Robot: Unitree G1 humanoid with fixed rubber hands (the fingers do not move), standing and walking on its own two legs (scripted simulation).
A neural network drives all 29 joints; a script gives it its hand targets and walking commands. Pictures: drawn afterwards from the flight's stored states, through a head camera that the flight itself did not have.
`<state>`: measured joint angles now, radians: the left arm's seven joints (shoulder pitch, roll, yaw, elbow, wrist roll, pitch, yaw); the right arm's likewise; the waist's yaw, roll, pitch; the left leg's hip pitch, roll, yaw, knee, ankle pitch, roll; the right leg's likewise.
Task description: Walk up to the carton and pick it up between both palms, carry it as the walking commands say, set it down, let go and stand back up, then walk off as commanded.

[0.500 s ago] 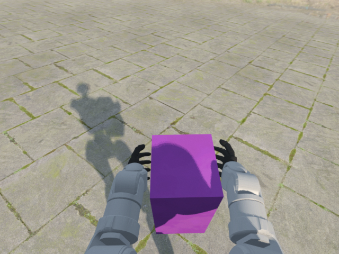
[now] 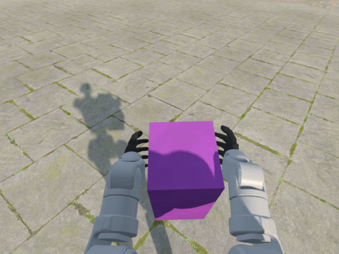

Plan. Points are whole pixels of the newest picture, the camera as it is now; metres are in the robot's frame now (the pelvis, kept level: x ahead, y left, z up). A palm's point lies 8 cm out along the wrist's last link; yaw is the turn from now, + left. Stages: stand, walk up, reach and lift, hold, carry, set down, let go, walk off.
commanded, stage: carry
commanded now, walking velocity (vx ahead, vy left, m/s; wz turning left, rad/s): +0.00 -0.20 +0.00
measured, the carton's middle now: (180, 177) +0.31 -0.01 +0.03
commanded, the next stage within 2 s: none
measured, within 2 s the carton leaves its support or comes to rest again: neither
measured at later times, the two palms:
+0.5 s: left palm (157, 158) +0.32 +0.05 +0.10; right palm (252, 150) +0.35 -0.18 +0.10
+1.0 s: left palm (176, 165) +0.32 +0.00 +0.08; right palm (264, 148) +0.36 -0.23 +0.09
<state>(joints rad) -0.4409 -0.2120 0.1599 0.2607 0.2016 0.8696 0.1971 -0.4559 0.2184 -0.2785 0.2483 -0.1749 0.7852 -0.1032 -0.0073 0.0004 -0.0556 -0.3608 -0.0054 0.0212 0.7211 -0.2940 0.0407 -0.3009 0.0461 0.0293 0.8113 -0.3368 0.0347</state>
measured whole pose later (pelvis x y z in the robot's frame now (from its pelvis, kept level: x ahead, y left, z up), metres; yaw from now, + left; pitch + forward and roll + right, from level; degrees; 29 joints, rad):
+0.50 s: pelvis +0.03 -0.09 +0.00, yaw +7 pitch +3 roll +1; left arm -0.37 -0.18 0.09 -0.08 0.07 1.14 0.23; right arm -0.36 0.18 -0.11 -0.15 -0.05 1.11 -0.24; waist -0.01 0.00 -0.08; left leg -0.41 0.02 0.01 0.81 -0.45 -0.05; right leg -0.33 0.07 -0.14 0.69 -0.42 -0.14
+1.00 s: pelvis +0.03 -0.17 +0.00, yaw +12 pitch +6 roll +1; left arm -0.34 -0.18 0.08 -0.12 0.04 1.11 0.25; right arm -0.36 0.18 -0.09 -0.17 -0.04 1.09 -0.25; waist -0.02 -0.01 -0.06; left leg -0.46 0.02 0.01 0.94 -0.52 -0.07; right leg -0.45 0.04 -0.11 0.75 -0.41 -0.12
